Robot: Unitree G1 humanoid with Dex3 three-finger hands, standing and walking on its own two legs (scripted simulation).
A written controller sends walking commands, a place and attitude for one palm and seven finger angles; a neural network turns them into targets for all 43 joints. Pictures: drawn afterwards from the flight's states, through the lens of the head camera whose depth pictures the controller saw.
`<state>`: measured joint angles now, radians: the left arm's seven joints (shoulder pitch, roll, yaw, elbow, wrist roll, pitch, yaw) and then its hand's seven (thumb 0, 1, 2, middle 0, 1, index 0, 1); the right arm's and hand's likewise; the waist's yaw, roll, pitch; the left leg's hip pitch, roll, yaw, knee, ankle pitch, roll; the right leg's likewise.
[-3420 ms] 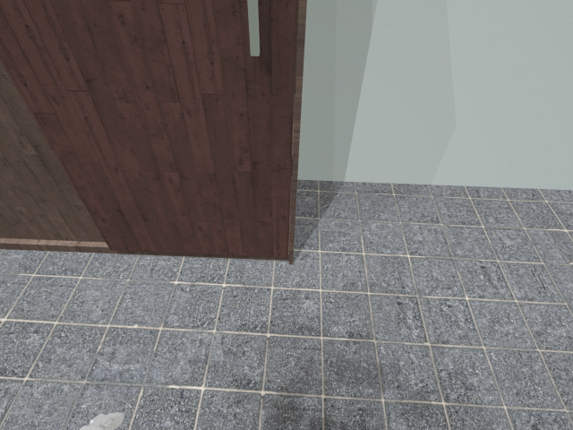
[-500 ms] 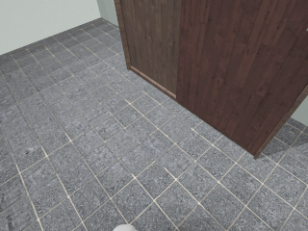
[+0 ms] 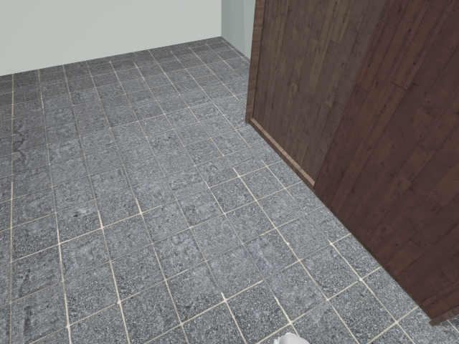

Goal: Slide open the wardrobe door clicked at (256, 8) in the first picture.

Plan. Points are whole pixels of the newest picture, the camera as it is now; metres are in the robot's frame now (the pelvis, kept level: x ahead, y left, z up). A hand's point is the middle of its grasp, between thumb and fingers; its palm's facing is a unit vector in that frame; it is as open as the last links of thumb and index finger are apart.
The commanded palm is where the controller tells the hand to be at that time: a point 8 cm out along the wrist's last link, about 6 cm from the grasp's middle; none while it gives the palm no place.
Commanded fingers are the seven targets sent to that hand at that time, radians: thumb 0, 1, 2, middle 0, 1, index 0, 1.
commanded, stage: walk to a spot facing it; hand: right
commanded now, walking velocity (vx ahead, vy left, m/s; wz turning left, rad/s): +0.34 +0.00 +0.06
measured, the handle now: out of the picture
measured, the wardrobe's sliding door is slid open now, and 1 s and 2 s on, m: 0.00 0.00 0.00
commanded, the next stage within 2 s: turn to face it in 0.50 s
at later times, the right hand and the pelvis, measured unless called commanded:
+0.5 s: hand (361, 319) +0.24 -0.28 -0.18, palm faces -0.06 +0.99 -0.16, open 7.4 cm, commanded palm none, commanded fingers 0.00 -0.90 -0.90 0.20 0.30 0.20 0.30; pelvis +0.18 -0.09 +0.00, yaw +11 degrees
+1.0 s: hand (318, 259) +0.37 -0.19 -0.17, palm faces -0.10 +0.99 -0.14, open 7.2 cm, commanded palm none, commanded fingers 0.00 -0.90 -0.90 0.20 0.30 0.20 0.30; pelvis +0.22 -0.07 -0.01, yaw +7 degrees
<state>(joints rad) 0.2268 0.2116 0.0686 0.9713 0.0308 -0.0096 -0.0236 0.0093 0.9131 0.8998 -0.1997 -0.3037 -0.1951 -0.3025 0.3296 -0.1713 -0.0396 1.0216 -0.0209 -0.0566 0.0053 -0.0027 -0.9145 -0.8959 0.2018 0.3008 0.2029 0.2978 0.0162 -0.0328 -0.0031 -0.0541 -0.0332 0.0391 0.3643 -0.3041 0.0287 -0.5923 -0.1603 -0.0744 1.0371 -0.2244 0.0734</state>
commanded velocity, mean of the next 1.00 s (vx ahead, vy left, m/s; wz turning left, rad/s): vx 0.06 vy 0.00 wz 0.02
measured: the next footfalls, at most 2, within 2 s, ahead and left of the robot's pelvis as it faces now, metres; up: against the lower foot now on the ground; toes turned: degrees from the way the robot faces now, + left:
right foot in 0.20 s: +0.26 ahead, -0.13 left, +0.00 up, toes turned -7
left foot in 0.82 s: +0.23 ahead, +0.08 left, +0.00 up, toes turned +21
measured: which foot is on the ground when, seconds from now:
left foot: down 0.00-0.20, up 0.22-0.80, down 0.82-1.00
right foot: up 0.00-0.18, down 0.20-0.84, up 0.86-1.00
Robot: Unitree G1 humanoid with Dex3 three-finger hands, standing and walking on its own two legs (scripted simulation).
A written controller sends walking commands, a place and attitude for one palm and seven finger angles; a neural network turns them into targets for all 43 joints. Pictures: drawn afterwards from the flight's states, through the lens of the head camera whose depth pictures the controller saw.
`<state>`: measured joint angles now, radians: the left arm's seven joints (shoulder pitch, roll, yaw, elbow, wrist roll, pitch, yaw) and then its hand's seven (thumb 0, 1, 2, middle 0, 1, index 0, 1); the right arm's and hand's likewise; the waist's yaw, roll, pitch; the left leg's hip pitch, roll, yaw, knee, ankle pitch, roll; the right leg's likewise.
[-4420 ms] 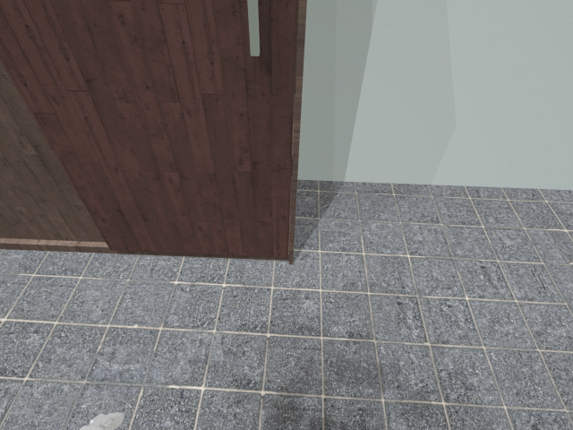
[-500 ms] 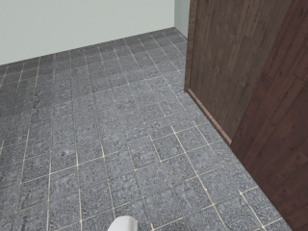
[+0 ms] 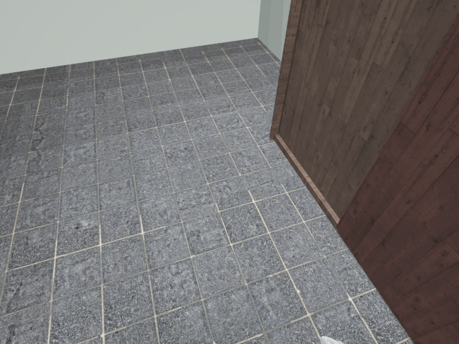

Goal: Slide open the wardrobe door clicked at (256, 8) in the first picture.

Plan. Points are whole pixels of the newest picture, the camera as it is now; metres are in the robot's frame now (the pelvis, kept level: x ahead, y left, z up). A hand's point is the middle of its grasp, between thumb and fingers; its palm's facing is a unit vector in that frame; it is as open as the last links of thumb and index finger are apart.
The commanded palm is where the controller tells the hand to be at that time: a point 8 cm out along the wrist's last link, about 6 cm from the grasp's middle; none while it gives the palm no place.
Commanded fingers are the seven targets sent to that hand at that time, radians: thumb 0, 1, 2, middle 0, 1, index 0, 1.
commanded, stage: turn to face it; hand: right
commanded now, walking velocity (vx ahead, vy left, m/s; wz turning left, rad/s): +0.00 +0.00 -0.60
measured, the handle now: out of the picture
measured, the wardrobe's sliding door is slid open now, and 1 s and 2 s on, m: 0.00 0.00 0.00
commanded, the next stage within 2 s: take the last steps up to it in 1.74 s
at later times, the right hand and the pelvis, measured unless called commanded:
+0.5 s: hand out of the picture +0.00 -0.26 -0.15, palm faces +0.29 +0.92 -0.28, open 7.4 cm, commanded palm none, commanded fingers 0.00 -0.90 -0.90 0.20 0.30 0.20 0.30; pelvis -0.03 -0.02 +0.01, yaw -15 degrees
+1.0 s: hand out of the picture -0.13 -0.17 -0.16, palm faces +0.59 +0.78 -0.23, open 7.4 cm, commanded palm none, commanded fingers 0.00 -0.90 -0.90 0.20 0.30 0.20 0.30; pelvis -0.06 +0.01 +0.00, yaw -35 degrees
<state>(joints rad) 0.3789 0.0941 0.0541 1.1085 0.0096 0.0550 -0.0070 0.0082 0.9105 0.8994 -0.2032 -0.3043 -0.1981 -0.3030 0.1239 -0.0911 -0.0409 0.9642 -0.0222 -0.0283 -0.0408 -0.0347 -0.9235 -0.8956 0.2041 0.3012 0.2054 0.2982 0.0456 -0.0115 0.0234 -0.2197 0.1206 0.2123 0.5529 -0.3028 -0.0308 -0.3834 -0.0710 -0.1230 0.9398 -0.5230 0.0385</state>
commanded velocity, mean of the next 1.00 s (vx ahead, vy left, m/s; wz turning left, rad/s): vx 0.00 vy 0.00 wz -0.60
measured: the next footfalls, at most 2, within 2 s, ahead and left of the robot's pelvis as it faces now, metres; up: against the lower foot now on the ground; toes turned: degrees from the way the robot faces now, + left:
right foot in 0.12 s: +0.05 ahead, -0.13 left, +0.00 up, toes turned -13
left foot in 0.62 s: +0.04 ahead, +0.12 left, +0.00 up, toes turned -19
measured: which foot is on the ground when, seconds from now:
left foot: down 0.00-0.12, up 0.14-0.60, down 0.62-1.00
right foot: up 0.00-0.10, down 0.12-0.62, up 0.64-1.00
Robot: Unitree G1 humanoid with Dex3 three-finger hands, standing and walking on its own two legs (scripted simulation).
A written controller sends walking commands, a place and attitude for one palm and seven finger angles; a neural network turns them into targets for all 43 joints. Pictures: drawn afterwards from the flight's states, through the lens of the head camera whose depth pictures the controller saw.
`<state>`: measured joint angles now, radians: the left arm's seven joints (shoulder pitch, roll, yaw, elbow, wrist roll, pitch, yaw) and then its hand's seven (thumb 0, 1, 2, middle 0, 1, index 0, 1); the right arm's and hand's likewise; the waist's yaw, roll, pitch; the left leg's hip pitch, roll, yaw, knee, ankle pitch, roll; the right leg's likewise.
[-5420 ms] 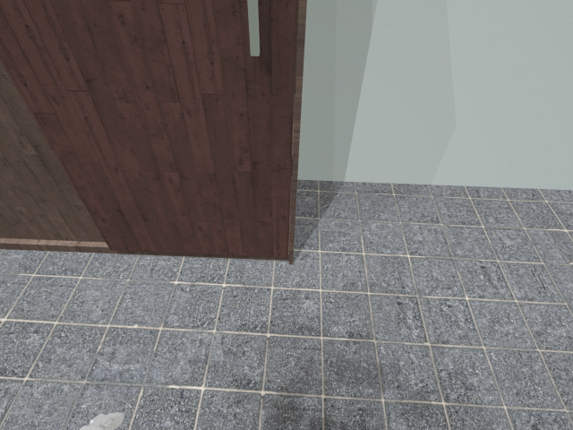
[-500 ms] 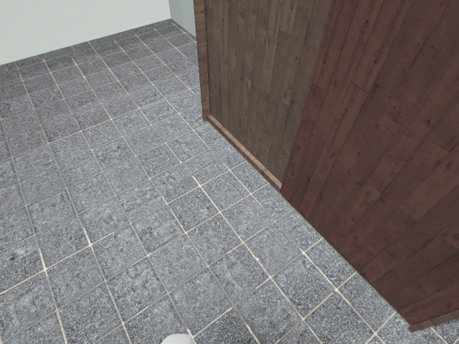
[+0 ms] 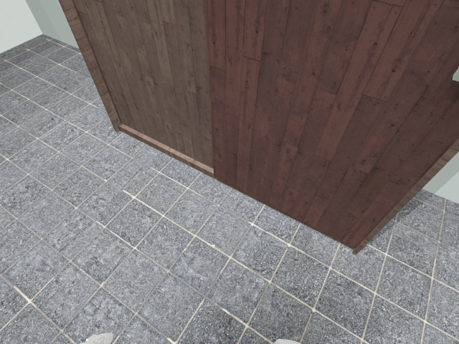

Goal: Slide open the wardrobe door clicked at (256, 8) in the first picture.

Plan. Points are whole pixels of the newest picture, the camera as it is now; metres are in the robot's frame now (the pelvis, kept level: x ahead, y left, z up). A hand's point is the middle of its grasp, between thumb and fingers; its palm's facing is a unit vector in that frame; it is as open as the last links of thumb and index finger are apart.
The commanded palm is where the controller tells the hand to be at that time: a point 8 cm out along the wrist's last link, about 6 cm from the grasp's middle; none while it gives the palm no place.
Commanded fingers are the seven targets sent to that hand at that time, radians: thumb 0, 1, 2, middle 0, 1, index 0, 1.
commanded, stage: turn to face it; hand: right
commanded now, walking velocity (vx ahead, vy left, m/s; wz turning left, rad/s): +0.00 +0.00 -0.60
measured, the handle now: out of the picture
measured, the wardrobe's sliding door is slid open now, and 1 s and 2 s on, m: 0.00 0.00 0.00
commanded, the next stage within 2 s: take the last steps up to it in 0.74 s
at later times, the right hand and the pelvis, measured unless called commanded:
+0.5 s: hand out of the picture +0.07 -0.26 -0.14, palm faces +0.25 +0.93 -0.25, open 7.4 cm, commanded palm none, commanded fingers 0.00 -0.90 -0.90 0.20 0.30 0.20 0.30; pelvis -0.03 -0.02 +0.01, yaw -15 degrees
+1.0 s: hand out of the picture -0.14 -0.14 -0.16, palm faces +0.52 +0.83 -0.23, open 7.4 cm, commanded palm none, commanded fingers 0.00 -0.90 -0.90 0.20 0.30 0.20 0.30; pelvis -0.05 +0.02 +0.01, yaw -28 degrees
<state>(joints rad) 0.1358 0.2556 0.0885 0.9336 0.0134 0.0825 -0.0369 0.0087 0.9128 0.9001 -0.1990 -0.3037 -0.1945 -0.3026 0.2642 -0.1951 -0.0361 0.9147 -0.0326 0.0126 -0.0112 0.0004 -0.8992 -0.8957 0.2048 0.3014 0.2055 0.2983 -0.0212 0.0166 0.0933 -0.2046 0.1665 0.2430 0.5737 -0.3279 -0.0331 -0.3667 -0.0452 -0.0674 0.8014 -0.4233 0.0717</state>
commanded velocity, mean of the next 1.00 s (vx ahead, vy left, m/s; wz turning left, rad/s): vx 0.05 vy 0.00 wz -0.37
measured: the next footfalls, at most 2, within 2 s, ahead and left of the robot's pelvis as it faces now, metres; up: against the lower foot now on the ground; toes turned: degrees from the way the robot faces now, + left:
right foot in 0.06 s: +0.04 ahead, -0.13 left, +0.00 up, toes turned -8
left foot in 0.62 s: +0.04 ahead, +0.11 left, +0.00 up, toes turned -18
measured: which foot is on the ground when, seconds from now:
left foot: down 0.00-0.06, up 0.08-0.60, down 0.62-1.00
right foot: up 0.00-0.04, down 0.06-0.62, up 0.64-1.00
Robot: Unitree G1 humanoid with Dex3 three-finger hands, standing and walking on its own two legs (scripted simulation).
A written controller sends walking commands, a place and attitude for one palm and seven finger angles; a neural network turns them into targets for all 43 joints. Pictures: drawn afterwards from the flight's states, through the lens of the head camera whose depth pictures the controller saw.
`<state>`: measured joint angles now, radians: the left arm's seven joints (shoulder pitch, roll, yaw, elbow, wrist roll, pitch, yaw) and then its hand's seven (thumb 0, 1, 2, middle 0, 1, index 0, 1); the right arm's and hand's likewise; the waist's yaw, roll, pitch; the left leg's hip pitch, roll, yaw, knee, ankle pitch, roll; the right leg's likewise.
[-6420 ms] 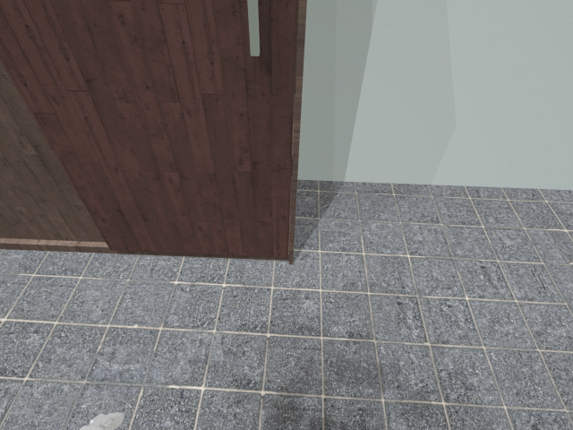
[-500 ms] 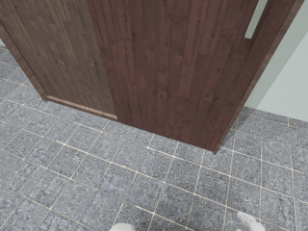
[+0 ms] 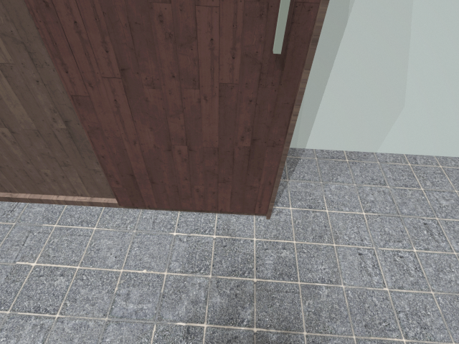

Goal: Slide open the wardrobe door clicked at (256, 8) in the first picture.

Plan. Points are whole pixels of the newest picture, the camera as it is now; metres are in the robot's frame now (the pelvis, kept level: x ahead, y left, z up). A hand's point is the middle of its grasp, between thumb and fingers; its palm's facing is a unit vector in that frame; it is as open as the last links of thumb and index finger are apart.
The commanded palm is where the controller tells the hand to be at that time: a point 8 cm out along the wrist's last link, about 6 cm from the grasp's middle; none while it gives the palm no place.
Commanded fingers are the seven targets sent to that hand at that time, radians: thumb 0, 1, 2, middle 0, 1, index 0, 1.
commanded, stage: take the last steps up to it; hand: right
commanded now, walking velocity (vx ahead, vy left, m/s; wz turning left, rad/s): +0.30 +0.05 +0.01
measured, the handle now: out of the picture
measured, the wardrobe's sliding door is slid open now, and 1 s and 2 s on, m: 0.00 0.00 0.00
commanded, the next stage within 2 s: come to a stop and stand still in 0.94 s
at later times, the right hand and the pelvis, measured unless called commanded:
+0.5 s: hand (324, 339) +0.18 -0.19 -0.18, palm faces -0.05 +0.98 -0.18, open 7.4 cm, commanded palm none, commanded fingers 0.00 -0.90 -0.90 0.20 0.30 0.20 0.30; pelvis +0.11 -0.01 -0.01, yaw +2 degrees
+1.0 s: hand (292, 302) +0.25 -0.14 -0.20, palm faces +0.08 +0.99 -0.11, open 7.3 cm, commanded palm none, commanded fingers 0.00 -0.90 -0.90 0.20 0.30 0.20 0.30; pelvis +0.27 +0.02 -0.01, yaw +0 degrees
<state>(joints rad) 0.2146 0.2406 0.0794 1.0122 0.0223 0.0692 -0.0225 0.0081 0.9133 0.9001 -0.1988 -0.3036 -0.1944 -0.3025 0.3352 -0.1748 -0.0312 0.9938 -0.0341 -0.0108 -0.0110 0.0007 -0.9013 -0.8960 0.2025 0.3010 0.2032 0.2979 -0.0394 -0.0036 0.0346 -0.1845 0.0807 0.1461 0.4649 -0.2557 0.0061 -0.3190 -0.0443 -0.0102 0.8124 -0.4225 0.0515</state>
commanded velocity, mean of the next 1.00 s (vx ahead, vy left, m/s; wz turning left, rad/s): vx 0.26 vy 0.05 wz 0.00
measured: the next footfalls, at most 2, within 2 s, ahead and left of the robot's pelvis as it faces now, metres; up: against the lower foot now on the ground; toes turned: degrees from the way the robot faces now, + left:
right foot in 0.08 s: +0.02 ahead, -0.14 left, +0.00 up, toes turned -4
left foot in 0.56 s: +0.27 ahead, +0.14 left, +0.00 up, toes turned +10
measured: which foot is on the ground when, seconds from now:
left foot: down 0.00-0.08, up 0.10-0.54, down 0.56-1.00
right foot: up 0.00-0.06, down 0.08-0.56, up 0.58-0.98, down 1.00-1.00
